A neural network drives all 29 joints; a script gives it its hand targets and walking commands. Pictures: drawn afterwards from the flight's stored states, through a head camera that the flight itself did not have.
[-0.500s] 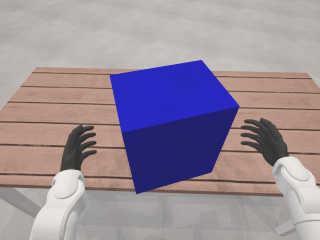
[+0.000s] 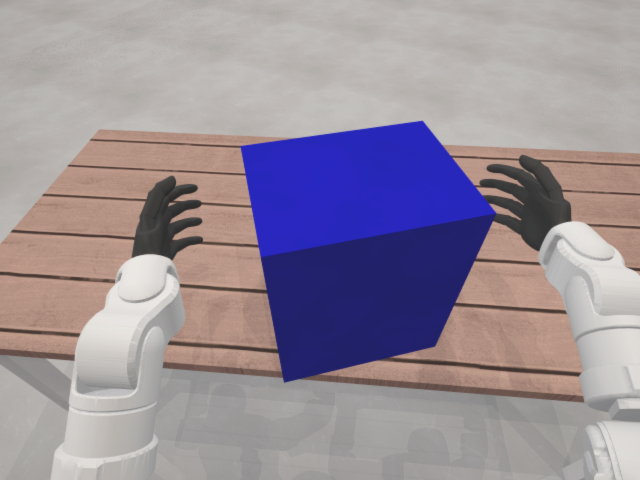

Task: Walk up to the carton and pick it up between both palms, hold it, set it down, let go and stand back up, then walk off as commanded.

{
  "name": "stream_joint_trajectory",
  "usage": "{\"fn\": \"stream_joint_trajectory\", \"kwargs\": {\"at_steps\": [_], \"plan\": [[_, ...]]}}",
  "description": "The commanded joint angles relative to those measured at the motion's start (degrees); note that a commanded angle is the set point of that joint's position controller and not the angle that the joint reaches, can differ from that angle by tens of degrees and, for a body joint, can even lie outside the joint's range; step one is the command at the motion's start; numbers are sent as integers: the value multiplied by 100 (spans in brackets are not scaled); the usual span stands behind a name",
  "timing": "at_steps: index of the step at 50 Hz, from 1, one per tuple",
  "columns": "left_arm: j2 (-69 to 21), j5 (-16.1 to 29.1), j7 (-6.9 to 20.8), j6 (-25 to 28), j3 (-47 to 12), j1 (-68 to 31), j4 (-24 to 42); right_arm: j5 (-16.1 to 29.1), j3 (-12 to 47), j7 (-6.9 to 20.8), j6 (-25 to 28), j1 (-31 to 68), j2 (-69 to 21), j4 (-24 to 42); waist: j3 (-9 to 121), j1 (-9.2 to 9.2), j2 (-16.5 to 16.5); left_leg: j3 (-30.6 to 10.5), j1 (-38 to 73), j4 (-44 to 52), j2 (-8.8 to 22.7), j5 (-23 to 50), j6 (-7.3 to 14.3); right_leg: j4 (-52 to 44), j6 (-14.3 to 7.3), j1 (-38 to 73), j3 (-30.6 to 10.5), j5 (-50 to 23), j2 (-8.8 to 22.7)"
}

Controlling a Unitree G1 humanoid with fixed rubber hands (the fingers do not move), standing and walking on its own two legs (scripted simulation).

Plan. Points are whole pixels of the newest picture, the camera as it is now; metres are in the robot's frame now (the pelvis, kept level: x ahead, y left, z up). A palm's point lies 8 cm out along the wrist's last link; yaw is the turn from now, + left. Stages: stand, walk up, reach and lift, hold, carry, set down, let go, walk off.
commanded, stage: reach and lift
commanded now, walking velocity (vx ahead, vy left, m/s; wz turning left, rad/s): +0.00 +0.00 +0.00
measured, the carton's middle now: (349, 258) +0.43 +0.02 +0.05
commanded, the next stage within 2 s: none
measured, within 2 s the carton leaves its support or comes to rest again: neither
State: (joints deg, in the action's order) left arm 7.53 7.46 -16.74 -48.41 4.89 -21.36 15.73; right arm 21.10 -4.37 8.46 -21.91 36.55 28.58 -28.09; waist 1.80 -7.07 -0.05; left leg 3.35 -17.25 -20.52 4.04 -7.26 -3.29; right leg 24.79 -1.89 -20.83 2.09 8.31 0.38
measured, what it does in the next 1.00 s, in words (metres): stands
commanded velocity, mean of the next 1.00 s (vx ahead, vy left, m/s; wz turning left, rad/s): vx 0.00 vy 0.00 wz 0.00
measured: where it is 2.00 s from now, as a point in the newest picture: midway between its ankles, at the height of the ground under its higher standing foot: outside the picture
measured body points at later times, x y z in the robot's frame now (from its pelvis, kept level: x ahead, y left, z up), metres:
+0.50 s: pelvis +0.00 +0.00 +0.00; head +0.04 -0.02 +0.45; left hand +0.37 +0.25 +0.20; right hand +0.49 -0.17 +0.20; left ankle +0.03 +0.16 -0.74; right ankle +0.05 -0.10 -0.74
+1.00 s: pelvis +0.01 +0.00 +0.00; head +0.07 -0.01 +0.45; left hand +0.39 +0.24 +0.14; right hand +0.51 -0.17 +0.14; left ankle +0.03 +0.16 -0.74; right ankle +0.05 -0.10 -0.74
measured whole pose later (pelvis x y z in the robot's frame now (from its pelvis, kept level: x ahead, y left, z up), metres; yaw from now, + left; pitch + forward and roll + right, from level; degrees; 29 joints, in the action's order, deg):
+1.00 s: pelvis +0.01 +0.00 +0.00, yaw +0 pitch +5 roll +1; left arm 7.8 7.9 -14.3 -36.9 7.3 -39.8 -16.2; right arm 21.5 0.1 9.8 -15.4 57.6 30.2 -56.0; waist -2.3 -11.1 1.2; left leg 3.3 -17.3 -20.3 4.0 -7.6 -3.3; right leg 24.5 -1.9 -20.8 2.1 8.7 0.4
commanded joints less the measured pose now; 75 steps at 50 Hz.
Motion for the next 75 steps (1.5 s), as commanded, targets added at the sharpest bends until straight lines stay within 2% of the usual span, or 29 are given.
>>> {"fn": "stream_joint_trajectory", "kwargs": {"at_steps": [1,2,4,5,6,9,11,13,14,18,19,20,25,26,31,33,35,41,47,50,51,52,54,57,59,62,63,69,75], "plan": [[683,23,-17,-28,954,-2422,-45,602,241,-20,117,2922,2214,223,2370,-292,-382,-77,588,304,-398,371,84,-662,-17,1852,-459,-255,-344],[716,-17,-9,-49,1010,-2750,-53,706,501,-5,139,3277,2040,534,2607,-458,-328,-30,517,254,-426,361,114,-613,-22,1915,-556,-248,-313],[695,56,87,-110,871,-2701,228,715,387,-92,72,3173,2162,394,2755,-164,-195,-86,755,138,-417,1163,34,-499,3,2115,-490,-1109,-342],[797,-40,66,-88,1097,-2683,250,905,909,-58,83,3278,1974,373,2859,-552,-215,-35,822,52,-439,1581,57,-497,-16,2187,-475,-1341,-377],[727,6,107,-120,922,-2865,-134,730,467,-51,31,3411,2216,21,2499,-284,-250,-49,825,192,-397,1047,31,-565,-44,1945,-391,-893,-378],[826,41,97,-89,969,-3164,49,713,491,-12,52,3715,2224,-97,2708,-245,-154,-75,808,157,-384,943,-10,-559,-111,1885,-319,-774,-400],[837,114,37,-150,926,-3136,-84,835,581,38,34,3941,2237,47,2738,-399,-212,-81,766,154,-391,1001,7,-539,-86,1917,-267,-816,-420],[981,170,44,-97,833,-3642,-168,732,435,10,82,4223,2333,1,2994,-236,-125,-126,798,128,-359,862,3,-585,-61,1793,-293,-654,-411],[1104,144,64,-116,1080,-3429,-400,705,546,-12,61,4216,2241,-25,2971,-462,-400,-68,585,144,-410,925,65,-543,36,2035,-345,-815,-383],[1202,328,62,-64,971,-4132,-921,674,659,7,-31,4752,2150,-457,2814,-413,-380,-32,242,237,-394,518,95,-542,24,2118,-324,-503,-359],[1222,188,50,-19,1140,-4029,-1135,602,794,31,-75,4635,2075,-783,2535,-591,-486,-4,198,313,-407,459,132,-584,59,2044,-375,-290,-311],[1219,390,20,20,875,-4406,-1289,512,513,102,-74,4896,2173,-982,2713,-388,-453,-71,134,362,-345,110,137,-577,-2,1904,-316,-84,-319],[1193,181,-34,134,934,-4355,-1230,645,676,77,44,4904,2154,-1191,3159,-453,-71,18,332,157,-410,1047,-8,-451,29,2307,-224,-1026,-395],[1295,390,-12,133,943,-4356,-1122,676,750,32,42,5121,2198,-712,3365,-509,-303,-17,332,101,-414,1392,56,-402,68,2479,-293,-1358,-391],[1338,168,33,279,953,-4736,-2000,523,832,76,71,5204,1977,-1663,2840,-470,-225,8,-17,196,-365,774,61,-498,17,2230,-236,-717,-396],[1109,226,81,393,839,-4325,-2186,654,1087,132,128,4991,1780,-1632,2758,-585,-184,34,114,182,-347,991,62,-528,-13,2258,-211,-873,-399],[1150,151,180,480,909,-4083,-2156,443,867,83,214,4682,1836,-1791,2927,-337,-285,33,159,148,-413,1122,104,-530,98,2435,-229,-1160,-363],[1034,108,157,1128,865,-3973,-2504,415,1070,235,558,4582,1508,-1665,3081,-785,-456,84,-5,83,-376,928,132,-459,20,2144,-227,-759,-432],[442,-158,355,1519,650,-3014,-3255,91,973,263,806,3628,1225,-2690,2683,-430,-514,-65,225,71,-357,975,123,-538,-4,1935,-157,-857,-461],[566,-275,339,1838,679,-3096,-2795,10,829,263,1110,3606,1307,-2339,3214,-550,-245,-10,307,-58,-364,1201,39,-525,-56,1846,-172,-1035,-505],[402,-290,392,1998,696,-2911,-2910,-100,784,254,1203,3543,1084,-2234,3343,-422,-318,-22,222,-112,-409,1147,69,-542,-72,1964,-163,-1064,-450],[546,-297,371,2149,805,-2939,-2610,-89,795,205,1398,3748,1050,-1581,3577,-580,-512,-27,51,-174,-412,1324,102,-414,-14,2092,-200,-1389,-491],[348,-473,448,2374,740,-2664,-3189,-281,840,255,1492,3359,921,-2411,3120,-596,-466,44,-51,-89,-408,994,143,-486,18,1872,-212,-941,-489],[128,-356,472,2748,640,-2493,-3566,-350,983,316,1735,3310,801,-2285,3026,-730,-820,54,-263,-49,-366,926,223,-454,54,1830,-248,-975,-453],[48,-346,433,3140,542,-2669,-2999,-281,902,336,2044,3371,889,-2110,3600,-701,-412,87,-119,-177,-349,1213,88,-404,-34,1699,-160,-1024,-499],[183,-315,377,3540,522,-3021,-3074,-337,864,317,2235,3461,777,-2187,3654,-664,-593,140,-650,-146,-383,846,191,-327,55,1719,-278,-942,-440],[252,-299,404,3567,629,-2876,-3266,-295,1035,290,2265,3526,719,-2139,3708,-820,-694,117,-533,-158,-400,945,221,-285,90,1805,-330,-1006,-441],[-248,-449,434,3564,301,-2434,-3698,-152,1150,294,2344,3232,697,-3053,3211,-633,-487,80,-55,-184,-370,1397,119,-434,4,1485,-184,-1260,-497],[-343,-710,566,3724,540,-2163,-3565,-39,1318,209,2609,3220,430,-2895,3500,-734,-502,148,-64,-252,-433,2199,104,-309,124,1999,-224,-2566,-453]]}}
